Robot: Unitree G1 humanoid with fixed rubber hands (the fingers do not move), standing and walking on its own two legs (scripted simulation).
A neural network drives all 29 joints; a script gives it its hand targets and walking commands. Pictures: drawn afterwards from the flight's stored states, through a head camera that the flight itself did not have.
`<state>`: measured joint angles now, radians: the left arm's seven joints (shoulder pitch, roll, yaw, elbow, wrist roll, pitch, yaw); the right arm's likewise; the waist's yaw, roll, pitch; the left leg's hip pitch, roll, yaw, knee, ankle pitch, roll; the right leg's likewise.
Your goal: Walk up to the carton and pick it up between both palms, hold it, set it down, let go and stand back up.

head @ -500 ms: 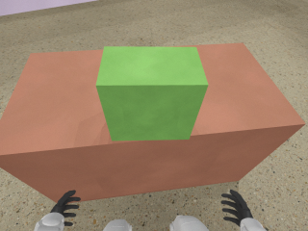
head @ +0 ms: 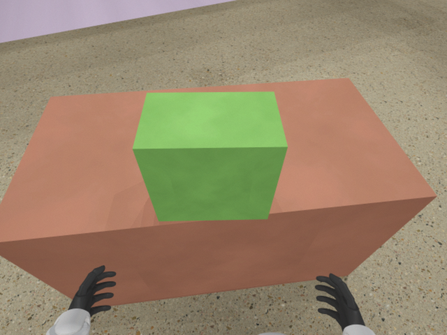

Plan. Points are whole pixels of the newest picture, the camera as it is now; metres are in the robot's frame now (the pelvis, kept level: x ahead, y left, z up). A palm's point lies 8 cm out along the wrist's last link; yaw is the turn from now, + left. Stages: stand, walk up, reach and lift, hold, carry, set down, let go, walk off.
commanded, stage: reach and lift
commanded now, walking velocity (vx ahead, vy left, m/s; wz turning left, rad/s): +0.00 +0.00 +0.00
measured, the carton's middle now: (212, 161) +0.46 +0.02 +0.00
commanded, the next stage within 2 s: none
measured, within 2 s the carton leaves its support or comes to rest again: neither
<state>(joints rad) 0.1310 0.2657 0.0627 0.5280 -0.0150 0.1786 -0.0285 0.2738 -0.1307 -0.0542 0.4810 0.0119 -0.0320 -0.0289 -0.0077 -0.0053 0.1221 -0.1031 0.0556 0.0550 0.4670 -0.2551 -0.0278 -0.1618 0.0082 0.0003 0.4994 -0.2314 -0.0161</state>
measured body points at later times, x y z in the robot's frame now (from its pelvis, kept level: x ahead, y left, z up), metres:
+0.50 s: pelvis +0.05 +0.03 +0.01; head +0.04 +0.03 +0.46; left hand +0.23 +0.28 -0.05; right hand +0.22 -0.20 -0.05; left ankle +0.01 +0.14 -0.74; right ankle +0.03 -0.11 -0.74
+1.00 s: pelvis +0.02 +0.02 +0.00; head +0.00 +0.02 +0.45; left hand +0.26 +0.27 -0.01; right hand +0.27 -0.21 -0.01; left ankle +0.01 +0.14 -0.74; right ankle +0.03 -0.11 -0.74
